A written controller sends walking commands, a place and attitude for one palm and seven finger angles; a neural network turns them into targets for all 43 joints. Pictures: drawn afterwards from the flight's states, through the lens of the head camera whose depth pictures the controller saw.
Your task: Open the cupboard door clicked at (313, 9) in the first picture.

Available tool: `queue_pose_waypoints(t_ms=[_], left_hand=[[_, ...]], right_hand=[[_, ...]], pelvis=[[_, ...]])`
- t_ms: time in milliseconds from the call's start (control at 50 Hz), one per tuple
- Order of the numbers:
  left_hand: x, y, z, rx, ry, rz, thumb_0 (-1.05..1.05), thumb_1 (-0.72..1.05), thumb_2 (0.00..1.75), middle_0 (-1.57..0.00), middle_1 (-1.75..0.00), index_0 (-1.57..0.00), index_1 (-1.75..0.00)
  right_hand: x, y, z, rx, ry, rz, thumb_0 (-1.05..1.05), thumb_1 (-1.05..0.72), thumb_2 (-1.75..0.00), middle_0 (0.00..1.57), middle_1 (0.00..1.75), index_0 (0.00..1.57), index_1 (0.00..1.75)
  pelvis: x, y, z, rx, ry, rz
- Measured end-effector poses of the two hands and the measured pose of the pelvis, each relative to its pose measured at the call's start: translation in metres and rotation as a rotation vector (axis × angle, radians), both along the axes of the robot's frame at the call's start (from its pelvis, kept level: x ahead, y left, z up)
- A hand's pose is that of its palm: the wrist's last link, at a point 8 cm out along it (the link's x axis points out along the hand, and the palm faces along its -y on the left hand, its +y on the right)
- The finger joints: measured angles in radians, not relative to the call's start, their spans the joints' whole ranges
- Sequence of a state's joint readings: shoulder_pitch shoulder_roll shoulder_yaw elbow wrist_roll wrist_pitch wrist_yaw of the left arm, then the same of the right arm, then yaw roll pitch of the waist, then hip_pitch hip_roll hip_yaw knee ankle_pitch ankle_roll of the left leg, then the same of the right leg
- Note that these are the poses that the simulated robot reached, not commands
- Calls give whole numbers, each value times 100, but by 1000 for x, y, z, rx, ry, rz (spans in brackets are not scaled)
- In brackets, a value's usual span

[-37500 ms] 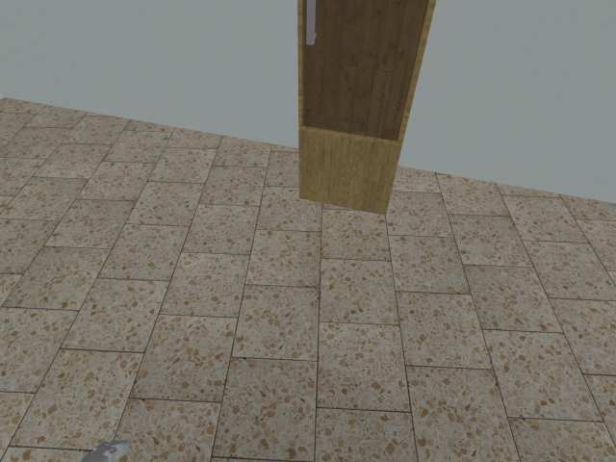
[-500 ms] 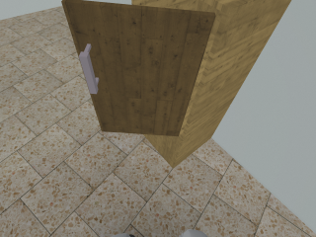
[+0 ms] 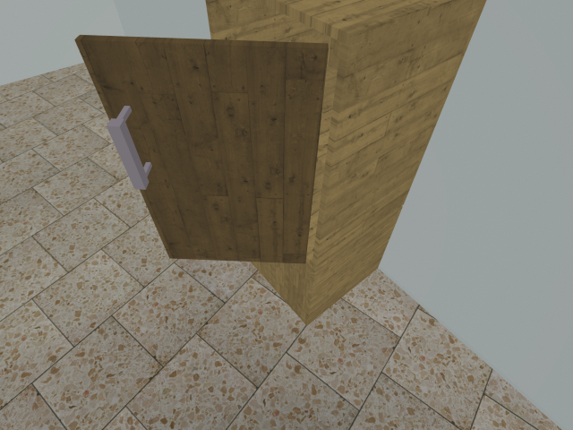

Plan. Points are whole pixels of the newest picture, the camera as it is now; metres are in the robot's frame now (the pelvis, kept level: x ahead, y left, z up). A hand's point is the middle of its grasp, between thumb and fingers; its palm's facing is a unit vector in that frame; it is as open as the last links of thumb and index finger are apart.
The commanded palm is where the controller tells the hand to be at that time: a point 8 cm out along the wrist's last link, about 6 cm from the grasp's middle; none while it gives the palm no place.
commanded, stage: come to a stop and stand still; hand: left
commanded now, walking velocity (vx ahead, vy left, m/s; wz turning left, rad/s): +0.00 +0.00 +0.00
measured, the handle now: (133, 149) +0.56 +0.31 +0.06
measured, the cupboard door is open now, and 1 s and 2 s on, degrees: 49 49 49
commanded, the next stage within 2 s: look again from close up in 1.18 s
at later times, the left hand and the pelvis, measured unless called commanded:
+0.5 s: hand out of the picture +0.02 +0.16 -0.18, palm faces +0.04 -0.99 -0.16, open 7.4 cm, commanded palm none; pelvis +0.03 +0.00 +0.00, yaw +0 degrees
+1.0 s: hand out of the picture +0.04 +0.19 -0.18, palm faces +0.03 -0.98 -0.18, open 7.4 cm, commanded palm none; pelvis +0.03 +0.02 +0.00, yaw +0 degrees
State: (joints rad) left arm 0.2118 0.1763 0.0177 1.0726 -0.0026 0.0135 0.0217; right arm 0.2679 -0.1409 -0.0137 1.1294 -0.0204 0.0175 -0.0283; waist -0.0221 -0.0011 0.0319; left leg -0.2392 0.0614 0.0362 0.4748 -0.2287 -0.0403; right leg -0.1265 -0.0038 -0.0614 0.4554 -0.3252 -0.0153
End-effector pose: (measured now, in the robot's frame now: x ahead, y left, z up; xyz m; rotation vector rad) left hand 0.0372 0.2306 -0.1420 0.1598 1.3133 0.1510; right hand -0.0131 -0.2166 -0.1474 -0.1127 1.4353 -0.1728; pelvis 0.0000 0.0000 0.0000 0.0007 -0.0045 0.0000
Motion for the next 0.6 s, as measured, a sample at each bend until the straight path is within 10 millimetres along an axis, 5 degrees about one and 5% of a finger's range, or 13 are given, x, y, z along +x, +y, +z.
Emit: queue_pose_waypoints(t_ms=[280,600], left_hand=[[-38,-21,-3,-36,117,43,1,91,90,-19,-30,-20,-29],[-17,-15,-6,-39,105,34,1,91,90,-20,-30,-20,-29]], right_hand=[[28,-16,4,-29,-23,28,0,-91,-90,20,30,20,30],[48,-8,7,-42,-36,29,0,-91,-90,20,30,20,30]], pelvis=[[13,-7,3,3,-3,0],[30,0,3,4,1,-5]])
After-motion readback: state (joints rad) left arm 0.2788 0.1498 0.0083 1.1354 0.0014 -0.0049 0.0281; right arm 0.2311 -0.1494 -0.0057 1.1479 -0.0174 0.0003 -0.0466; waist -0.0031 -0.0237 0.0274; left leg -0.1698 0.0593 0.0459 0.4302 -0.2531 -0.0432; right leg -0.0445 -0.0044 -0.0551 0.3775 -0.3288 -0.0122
